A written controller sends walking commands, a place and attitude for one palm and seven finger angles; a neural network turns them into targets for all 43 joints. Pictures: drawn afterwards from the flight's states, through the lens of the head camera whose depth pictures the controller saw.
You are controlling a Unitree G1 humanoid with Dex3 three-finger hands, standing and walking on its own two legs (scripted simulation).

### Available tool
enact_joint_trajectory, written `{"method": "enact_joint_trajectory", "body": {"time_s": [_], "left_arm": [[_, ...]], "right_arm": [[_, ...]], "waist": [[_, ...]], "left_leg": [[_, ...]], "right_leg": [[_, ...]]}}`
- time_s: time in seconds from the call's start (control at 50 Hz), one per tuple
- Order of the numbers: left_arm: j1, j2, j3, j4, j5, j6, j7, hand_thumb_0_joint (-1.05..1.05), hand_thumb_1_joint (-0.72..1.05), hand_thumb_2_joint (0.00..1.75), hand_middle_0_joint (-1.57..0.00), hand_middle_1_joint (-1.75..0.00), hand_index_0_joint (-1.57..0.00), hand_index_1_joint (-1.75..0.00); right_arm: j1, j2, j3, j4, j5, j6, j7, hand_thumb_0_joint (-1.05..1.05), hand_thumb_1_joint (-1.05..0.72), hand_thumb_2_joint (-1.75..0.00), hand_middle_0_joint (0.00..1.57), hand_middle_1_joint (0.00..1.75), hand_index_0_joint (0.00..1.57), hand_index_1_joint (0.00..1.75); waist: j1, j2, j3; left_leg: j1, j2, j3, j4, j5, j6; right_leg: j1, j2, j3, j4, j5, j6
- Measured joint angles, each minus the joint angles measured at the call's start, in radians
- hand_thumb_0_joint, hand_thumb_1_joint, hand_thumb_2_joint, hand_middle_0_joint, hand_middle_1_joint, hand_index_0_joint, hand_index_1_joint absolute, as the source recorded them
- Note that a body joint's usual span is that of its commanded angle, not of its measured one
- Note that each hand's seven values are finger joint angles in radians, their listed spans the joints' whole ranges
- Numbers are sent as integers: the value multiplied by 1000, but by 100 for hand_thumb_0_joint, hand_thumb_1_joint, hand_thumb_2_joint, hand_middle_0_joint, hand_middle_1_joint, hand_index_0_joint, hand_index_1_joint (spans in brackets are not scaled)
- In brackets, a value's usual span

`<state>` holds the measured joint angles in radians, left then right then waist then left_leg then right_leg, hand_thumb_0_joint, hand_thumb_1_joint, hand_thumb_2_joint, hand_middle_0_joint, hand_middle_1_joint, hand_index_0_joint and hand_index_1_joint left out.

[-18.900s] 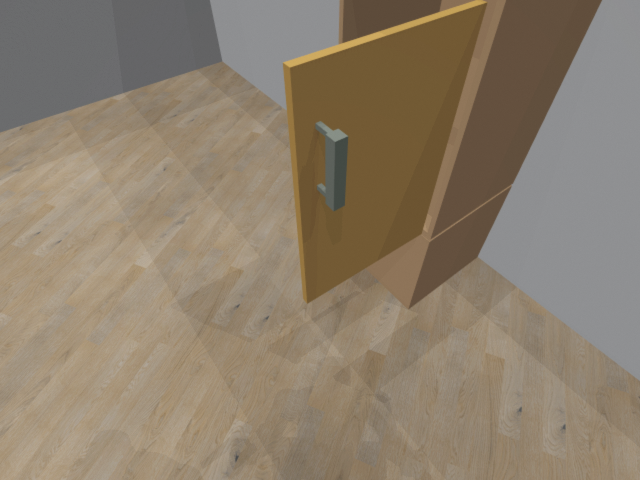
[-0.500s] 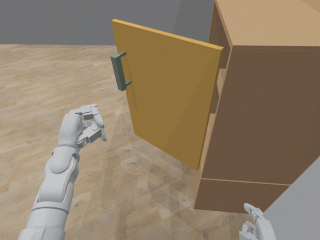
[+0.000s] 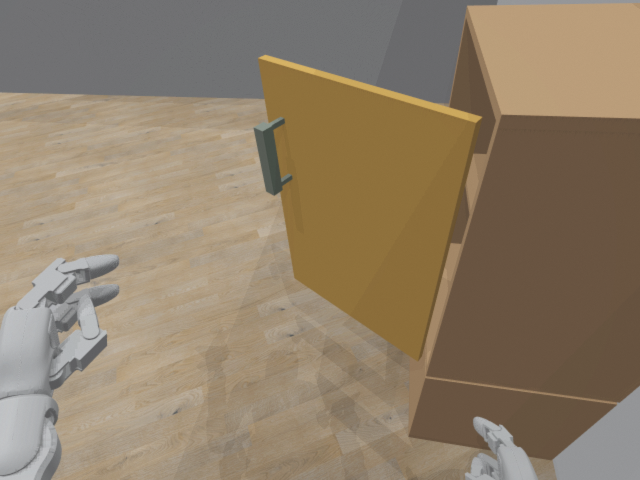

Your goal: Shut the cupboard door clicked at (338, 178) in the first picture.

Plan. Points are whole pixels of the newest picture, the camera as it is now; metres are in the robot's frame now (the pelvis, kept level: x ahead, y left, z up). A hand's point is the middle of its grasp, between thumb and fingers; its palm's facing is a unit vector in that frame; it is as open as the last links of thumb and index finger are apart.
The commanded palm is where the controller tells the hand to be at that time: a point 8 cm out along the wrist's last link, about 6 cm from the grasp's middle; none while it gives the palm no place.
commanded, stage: draw the hand back to the body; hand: left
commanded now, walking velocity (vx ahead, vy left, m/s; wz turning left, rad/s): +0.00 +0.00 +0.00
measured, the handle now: (276, 156) +0.66 +0.16 +0.07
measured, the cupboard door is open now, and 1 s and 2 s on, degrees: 59 59 59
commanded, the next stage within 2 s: step back with the hand held close in 0.46 s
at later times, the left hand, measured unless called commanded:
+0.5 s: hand (74, 352) +0.19 +0.26 +0.16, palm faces +0.45 -0.80 -0.40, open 7.4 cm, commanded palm +0.14 +0.29 +0.17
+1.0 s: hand (41, 370) +0.17 +0.28 +0.15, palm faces +0.37 -0.78 -0.51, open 7.4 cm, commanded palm +0.11 +0.32 +0.17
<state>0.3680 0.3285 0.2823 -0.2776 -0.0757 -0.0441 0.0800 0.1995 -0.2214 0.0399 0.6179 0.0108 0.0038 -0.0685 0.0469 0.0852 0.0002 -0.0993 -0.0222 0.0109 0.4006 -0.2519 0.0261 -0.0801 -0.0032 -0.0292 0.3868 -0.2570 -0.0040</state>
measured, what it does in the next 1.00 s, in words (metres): stands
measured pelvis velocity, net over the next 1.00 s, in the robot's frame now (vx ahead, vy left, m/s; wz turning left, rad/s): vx -0.03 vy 0.02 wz -0.01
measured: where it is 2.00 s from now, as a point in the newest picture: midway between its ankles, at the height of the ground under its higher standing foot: outside the picture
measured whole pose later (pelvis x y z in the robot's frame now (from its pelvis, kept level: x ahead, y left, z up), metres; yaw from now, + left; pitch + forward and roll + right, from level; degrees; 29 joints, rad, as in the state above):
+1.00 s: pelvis -0.03 +0.02 -0.01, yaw -1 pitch +2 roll -1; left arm 0.56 0.44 0.41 -0.44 -0.07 -0.15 0.12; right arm 0.18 -0.25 -0.02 0.55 0.02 0.06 -0.10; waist 0.00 0.04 -0.02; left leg -0.29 -0.03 0.03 0.50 -0.24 0.05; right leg -0.27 -0.02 -0.01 0.48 -0.24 0.02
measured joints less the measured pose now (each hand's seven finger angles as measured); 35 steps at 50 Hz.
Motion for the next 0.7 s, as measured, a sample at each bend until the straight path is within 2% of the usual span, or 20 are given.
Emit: {"method": "enact_joint_trajectory", "body": {"time_s": [0.16, 0.3, 0.42, 0.6, 0.7], "left_arm": [[134, 31, 86, -89, -1, -21, 17, 2, 89, 90, -34, -44, -34, -44], [87, -4, 66, -62, 6, -22, 29, 2, 89, 90, -24, -34, -24, -34], [90, 2, 50, -82, 5, -22, 21, 2, 89, 90, -22, -31, -22, -31], [94, 16, 71, -83, 0, -26, 15, 2, 89, 90, -21, -30, -21, -30], [106, 34, 108, -78, 5, -79, 22, 2, 89, 90, -21, -30, -21, -30]], "right_arm": [[12, -16, -26, 11, 1, -35, -8, 1, -90, -89, 20, 30, 20, 30], [-9, -22, -28, 19, -2, -60, -17, 1, -90, -89, 20, 30, 20, 30], [-20, -4, -19, 9, -5, -72, -16, 1, -90, -89, 20, 30, 20, 30], [-12, 3, -15, 5, -5, -65, -12, 1, -90, -89, 20, 30, 20, 30], [-9, -15, -24, -10, -3, -25, -3, 1, -90, -89, 20, 30, 20, 30]], "waist": [[12, 3, -11], [25, -4, -5], [15, -15, -10], [9, -11, -4], [-17, 5, -22]], "left_leg": [[-5, 1, -3, 14, -11, -1], [-10, -4, -11, 13, -3, -1], [-4, 4, -7, 14, -4, -6], [-3, 11, -2, 8, -1, -10], [-84, 18, -19, 64, -16, -6]], "right_leg": [[-3, 1, -3, 11, -10, 0], [-9, -4, -11, 21, -11, -2], [-4, 4, -7, 18, -9, -7], [-4, 11, -2, 8, 0, -10], [-55, 18, -20, 12, 6, -8]]}}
